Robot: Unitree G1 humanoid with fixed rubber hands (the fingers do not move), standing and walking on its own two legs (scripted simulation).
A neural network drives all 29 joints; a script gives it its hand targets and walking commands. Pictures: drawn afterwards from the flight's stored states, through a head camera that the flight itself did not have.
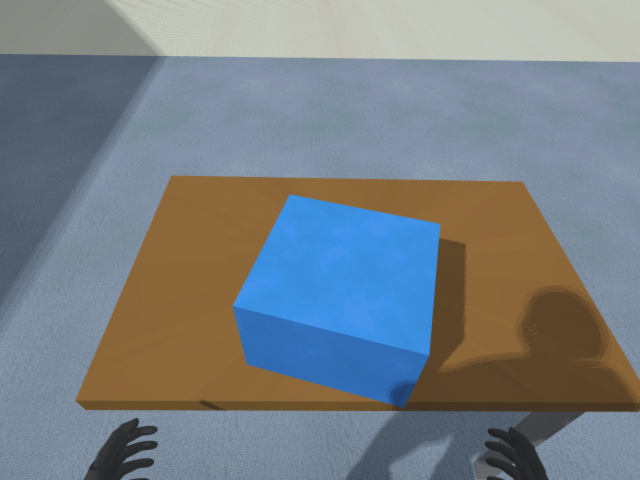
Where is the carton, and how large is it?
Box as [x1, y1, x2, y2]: [233, 194, 439, 407]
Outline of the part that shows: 290,194 233,304 233,309 247,364 403,407 425,363 429,352 439,224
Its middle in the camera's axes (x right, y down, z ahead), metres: +0.04 +0.09 +0.64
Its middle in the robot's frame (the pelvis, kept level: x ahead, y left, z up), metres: +0.43 -0.03 -0.05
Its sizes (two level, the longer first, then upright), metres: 0.262 0.245 0.171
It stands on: a table, 0.64 m high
